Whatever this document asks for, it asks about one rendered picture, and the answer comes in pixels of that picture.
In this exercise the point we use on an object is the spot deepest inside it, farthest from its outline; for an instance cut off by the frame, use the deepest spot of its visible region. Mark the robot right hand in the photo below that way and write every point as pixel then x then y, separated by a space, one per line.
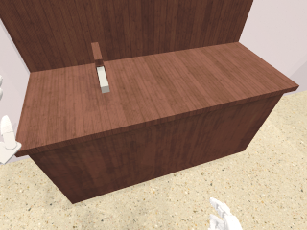
pixel 229 221

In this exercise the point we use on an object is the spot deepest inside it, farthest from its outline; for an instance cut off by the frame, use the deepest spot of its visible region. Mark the counter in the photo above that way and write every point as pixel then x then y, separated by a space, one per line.
pixel 183 91

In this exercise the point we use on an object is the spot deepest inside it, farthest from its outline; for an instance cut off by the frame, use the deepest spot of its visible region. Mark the tap lever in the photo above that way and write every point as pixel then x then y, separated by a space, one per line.
pixel 103 80

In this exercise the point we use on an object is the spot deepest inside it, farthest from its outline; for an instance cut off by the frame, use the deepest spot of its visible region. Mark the robot left hand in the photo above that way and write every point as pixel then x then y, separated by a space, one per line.
pixel 9 147

